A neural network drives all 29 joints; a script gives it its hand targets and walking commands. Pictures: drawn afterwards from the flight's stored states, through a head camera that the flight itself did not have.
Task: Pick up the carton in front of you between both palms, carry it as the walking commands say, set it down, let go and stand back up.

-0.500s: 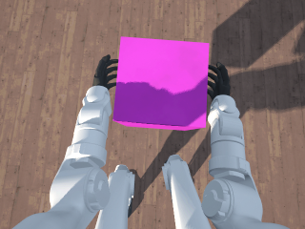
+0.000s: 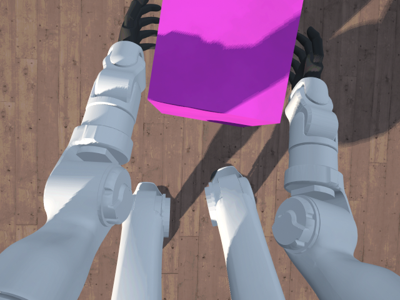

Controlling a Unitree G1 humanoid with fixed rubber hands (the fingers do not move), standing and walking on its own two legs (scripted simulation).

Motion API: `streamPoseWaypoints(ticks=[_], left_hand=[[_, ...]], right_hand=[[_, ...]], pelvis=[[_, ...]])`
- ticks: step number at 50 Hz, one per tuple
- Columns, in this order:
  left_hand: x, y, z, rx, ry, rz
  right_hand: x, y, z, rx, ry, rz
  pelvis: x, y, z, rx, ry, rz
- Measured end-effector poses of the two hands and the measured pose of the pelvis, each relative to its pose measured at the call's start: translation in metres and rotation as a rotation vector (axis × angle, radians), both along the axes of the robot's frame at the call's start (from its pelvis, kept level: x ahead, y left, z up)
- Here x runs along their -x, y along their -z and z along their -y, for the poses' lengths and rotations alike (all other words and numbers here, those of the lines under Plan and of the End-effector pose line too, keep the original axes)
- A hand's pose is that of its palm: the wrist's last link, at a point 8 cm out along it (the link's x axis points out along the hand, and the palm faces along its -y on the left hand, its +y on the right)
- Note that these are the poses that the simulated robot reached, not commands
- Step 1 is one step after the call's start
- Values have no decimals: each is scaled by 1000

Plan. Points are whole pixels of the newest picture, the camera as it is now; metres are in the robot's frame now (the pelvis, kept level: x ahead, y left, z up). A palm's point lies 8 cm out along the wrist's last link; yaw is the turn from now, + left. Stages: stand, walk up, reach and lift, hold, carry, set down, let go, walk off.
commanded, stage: set down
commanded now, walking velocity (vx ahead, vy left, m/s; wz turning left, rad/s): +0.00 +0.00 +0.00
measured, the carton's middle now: (215, 68) +0.51 -0.11 -0.20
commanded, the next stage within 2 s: none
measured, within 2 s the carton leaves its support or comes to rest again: rests again in 0.90 s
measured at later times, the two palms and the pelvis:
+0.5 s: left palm (146, 52) +0.57 +0.03 -0.23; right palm (282, 85) +0.47 -0.26 -0.23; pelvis +0.00 +0.00 -0.07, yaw -1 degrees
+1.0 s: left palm (145, 60) +0.56 +0.03 -0.26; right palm (278, 92) +0.46 -0.25 -0.25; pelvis +0.00 +0.01 -0.08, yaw -1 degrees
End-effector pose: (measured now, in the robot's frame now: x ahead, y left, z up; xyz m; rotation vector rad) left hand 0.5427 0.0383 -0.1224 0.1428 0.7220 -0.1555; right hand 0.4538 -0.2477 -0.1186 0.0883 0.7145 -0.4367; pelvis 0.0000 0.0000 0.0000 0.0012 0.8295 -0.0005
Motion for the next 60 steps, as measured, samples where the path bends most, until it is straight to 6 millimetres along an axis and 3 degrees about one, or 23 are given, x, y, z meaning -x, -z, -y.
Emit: streamPoseWaypoints(ticks=[14,18,29,45,60], left_hand=[[-20,91,14,-25,70,-22],[-21,107,14,-27,79,-32],[-28,113,11,-32,91,-35],[-19,135,4,-45,104,-68],[-20,137,5,-10,133,-63]], right_hand=[[-6,88,10,7,35,-34],[-7,102,9,6,41,-46],[-11,110,7,-6,27,-49],[-2,130,3,-15,-20,-91],[-2,134,9,-18,-49,-95]], pelvis=[[5,52,-2,18,-14,16],[2,61,0,25,-25,47],[-5,72,-3,39,-25,54],[0,78,-9,50,-31,102],[5,87,-10,59,-30,137]])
